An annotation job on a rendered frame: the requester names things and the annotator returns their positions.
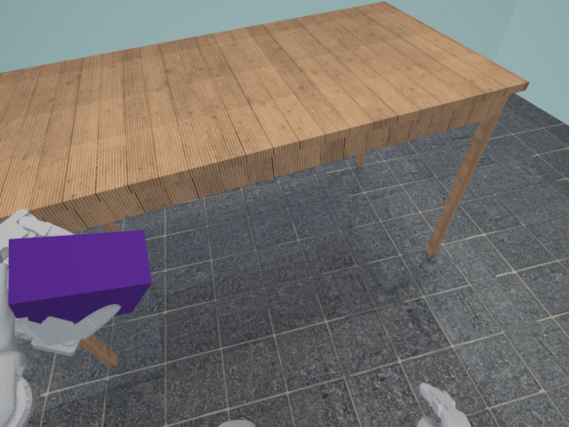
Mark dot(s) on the left robot forearm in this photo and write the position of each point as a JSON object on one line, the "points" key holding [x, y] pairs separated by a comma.
{"points": [[17, 396]]}

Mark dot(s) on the left robot hand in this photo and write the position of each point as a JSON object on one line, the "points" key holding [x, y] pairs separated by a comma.
{"points": [[54, 334]]}

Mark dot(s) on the sponge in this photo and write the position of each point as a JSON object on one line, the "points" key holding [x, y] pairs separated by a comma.
{"points": [[70, 277]]}

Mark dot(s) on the right robot hand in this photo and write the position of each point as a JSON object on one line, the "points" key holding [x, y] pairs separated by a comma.
{"points": [[444, 407]]}

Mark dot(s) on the table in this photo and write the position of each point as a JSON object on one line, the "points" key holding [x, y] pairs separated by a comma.
{"points": [[98, 139]]}

